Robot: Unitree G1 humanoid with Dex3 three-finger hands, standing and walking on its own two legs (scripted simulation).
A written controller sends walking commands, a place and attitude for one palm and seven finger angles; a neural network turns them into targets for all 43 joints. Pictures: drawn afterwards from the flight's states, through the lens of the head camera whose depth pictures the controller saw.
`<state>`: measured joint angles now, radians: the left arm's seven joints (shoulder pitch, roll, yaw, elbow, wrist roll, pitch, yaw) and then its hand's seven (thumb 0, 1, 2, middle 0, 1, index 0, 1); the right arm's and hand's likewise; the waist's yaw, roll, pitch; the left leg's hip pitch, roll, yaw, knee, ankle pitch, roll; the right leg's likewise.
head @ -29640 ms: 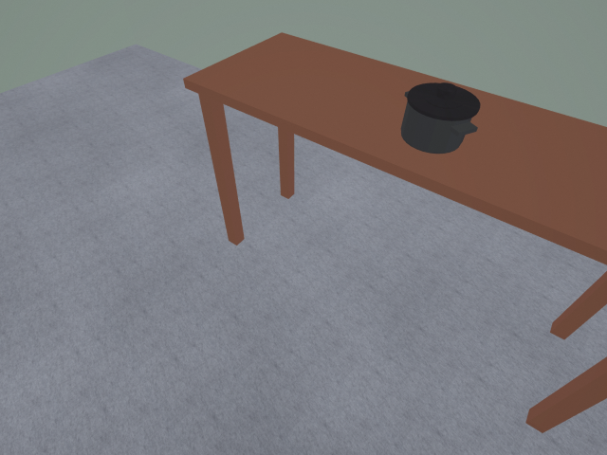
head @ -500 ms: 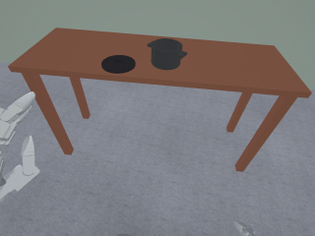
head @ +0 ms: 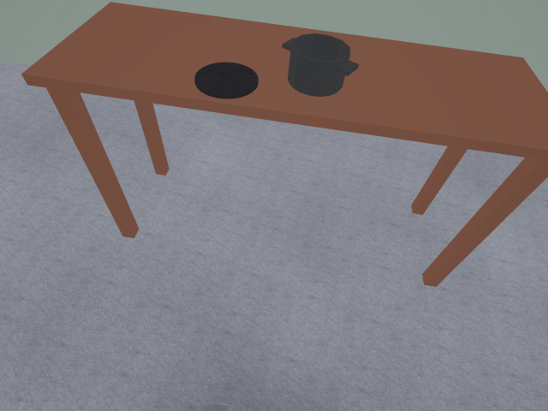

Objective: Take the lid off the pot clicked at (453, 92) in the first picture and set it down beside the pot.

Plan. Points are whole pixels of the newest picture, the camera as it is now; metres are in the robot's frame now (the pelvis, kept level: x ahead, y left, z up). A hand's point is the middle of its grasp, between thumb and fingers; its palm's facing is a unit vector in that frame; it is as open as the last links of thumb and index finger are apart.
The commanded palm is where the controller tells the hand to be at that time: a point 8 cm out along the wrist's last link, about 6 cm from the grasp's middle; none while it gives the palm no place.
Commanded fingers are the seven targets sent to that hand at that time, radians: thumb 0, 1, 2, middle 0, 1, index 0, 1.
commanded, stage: stop stepping back and stand still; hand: left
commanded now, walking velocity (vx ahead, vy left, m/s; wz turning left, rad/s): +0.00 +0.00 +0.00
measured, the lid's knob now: (226, 70) +0.85 +0.15 +0.04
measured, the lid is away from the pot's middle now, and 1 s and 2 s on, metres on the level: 0.24 0.24 0.24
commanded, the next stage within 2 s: let the arm hang, fingers relaxed in 0.90 s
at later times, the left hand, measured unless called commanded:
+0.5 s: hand out of the picture +0.11 +0.15 -0.14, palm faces -0.05 -0.97 -0.22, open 7.2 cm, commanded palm none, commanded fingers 0.00 0.90 0.90 -0.20 -0.30 -0.20 -0.30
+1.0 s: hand out of the picture +0.07 +0.15 -0.15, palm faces -0.03 -0.98 -0.20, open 7.3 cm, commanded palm none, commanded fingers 0.00 0.90 0.90 -0.20 -0.30 -0.20 -0.30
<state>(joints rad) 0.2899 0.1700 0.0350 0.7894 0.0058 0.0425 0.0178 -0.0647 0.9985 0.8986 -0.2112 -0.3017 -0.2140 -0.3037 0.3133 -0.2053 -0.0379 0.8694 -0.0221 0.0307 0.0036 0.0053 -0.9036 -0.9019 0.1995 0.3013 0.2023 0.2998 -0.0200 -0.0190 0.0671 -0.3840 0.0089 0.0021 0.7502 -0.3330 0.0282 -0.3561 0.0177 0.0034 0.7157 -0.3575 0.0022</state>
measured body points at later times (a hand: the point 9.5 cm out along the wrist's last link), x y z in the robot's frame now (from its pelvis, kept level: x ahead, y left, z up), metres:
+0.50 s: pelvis +0.03 -0.02 +0.02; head +0.05 -0.03 +0.47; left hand +0.11 +0.20 -0.12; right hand +0.02 -0.24 -0.14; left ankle +0.03 +0.10 -0.71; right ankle +0.00 -0.14 -0.71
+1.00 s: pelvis +0.05 -0.02 +0.02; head +0.07 -0.02 +0.47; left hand +0.08 +0.20 -0.14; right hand +0.04 -0.25 -0.13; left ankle +0.03 +0.10 -0.71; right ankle +0.00 -0.14 -0.71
